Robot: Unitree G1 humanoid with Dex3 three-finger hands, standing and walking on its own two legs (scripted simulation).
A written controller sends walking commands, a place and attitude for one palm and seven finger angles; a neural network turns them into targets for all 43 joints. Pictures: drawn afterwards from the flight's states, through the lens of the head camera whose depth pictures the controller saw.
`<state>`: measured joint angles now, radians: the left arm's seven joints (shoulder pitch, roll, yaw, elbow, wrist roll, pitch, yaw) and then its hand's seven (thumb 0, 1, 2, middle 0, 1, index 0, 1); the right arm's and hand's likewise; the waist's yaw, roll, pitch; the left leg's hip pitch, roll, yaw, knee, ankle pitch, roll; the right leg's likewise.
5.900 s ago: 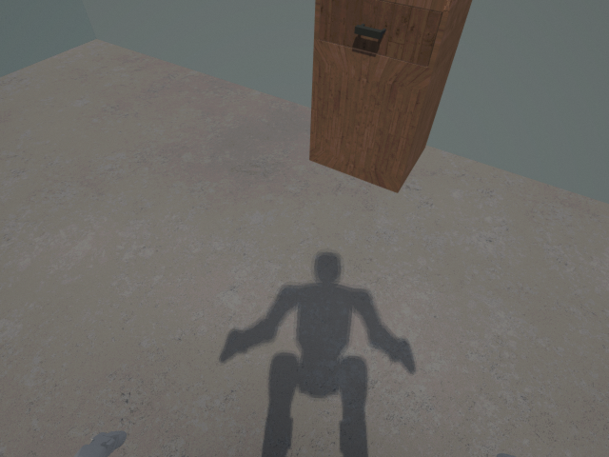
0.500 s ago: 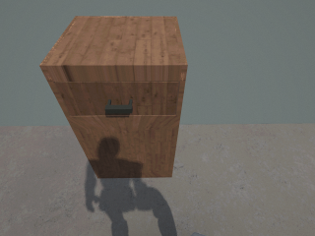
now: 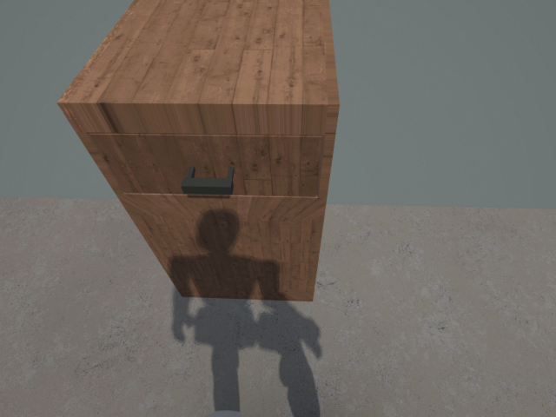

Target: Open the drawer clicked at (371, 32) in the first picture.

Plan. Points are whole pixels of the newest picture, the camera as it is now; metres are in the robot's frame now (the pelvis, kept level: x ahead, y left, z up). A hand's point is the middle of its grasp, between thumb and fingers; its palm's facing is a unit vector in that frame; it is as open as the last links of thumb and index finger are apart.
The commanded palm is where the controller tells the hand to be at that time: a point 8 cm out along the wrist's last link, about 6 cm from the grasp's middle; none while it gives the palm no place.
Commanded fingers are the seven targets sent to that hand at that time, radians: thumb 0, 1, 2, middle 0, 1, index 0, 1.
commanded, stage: come to a stop and stand still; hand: left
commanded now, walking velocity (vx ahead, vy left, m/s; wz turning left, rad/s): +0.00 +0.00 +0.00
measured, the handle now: (209, 178) +0.55 +0.19 -0.05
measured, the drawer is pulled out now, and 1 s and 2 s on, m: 0.00 0.00 0.00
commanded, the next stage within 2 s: look again from close up in 0.84 s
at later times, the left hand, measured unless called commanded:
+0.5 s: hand out of the picture -0.03 +0.21 -0.17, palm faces +0.01 -0.98 -0.21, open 7.4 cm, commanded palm none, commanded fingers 0.00 0.90 0.90 -0.20 -0.30 -0.20 -0.30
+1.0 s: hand out of the picture -0.05 +0.19 -0.17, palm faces -0.01 -0.98 -0.18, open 7.4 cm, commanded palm none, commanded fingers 0.00 0.90 0.90 -0.20 -0.30 -0.20 -0.30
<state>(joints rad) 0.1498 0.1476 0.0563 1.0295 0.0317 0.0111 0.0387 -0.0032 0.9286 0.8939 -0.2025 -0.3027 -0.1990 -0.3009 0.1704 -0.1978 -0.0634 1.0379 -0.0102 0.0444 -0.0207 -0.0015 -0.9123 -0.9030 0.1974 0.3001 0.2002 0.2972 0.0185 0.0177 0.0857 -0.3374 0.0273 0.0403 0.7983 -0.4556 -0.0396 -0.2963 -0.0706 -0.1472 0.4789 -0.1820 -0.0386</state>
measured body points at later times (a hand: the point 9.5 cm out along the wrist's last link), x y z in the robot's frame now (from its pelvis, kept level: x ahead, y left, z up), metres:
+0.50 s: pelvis -0.03 +0.04 +0.00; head -0.02 +0.02 +0.45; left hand -0.03 +0.26 -0.15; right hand +0.00 -0.19 -0.16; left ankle -0.02 +0.15 -0.74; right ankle -0.05 -0.08 -0.74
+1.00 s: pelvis -0.04 +0.03 +0.00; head -0.03 +0.03 +0.45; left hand -0.05 +0.24 -0.16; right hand -0.08 -0.17 -0.16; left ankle -0.02 +0.15 -0.74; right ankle -0.05 -0.08 -0.74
